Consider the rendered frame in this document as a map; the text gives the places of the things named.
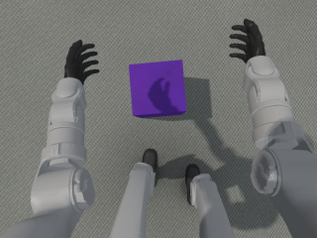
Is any right robot upper arm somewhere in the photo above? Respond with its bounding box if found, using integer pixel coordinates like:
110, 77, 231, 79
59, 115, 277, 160
250, 148, 317, 238

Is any left robot upper arm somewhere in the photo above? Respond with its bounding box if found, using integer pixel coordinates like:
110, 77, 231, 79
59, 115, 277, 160
0, 167, 95, 238

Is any right robot forearm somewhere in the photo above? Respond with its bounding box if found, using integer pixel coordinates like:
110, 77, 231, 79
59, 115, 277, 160
242, 56, 317, 158

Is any left robot thigh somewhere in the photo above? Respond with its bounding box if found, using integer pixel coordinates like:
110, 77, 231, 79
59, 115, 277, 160
109, 167, 156, 238

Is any carton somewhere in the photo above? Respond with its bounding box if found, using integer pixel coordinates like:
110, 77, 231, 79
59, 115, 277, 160
129, 59, 187, 118

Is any right robot hand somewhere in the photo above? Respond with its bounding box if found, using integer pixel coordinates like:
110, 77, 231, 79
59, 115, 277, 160
229, 19, 266, 63

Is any right robot thigh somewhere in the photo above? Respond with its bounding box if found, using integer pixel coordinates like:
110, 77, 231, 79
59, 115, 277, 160
190, 178, 235, 238

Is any left robot hand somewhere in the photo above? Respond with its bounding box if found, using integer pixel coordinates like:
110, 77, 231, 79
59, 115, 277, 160
64, 40, 100, 85

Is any robot thigh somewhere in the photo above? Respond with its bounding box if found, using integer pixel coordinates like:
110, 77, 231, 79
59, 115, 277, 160
190, 178, 235, 238
109, 167, 156, 238

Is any left robot forearm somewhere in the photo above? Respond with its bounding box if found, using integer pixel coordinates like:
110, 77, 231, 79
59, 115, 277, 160
30, 77, 87, 211

